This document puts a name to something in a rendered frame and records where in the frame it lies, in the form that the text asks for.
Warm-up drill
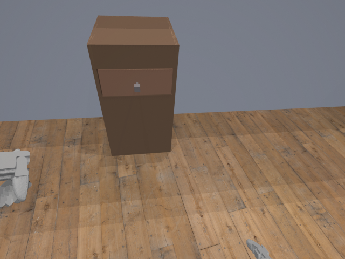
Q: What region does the right robot hand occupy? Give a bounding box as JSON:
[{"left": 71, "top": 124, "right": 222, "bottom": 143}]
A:
[{"left": 246, "top": 239, "right": 271, "bottom": 259}]

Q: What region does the left robot hand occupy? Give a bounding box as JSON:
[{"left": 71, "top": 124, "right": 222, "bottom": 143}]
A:
[{"left": 0, "top": 149, "right": 32, "bottom": 208}]

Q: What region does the drawer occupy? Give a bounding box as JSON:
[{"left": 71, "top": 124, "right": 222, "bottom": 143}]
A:
[{"left": 98, "top": 68, "right": 173, "bottom": 96}]

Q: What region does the handle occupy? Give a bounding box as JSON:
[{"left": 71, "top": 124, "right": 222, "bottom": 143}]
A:
[{"left": 134, "top": 82, "right": 140, "bottom": 92}]

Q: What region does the cabinet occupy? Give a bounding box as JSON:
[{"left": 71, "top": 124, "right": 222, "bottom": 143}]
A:
[{"left": 87, "top": 16, "right": 180, "bottom": 156}]

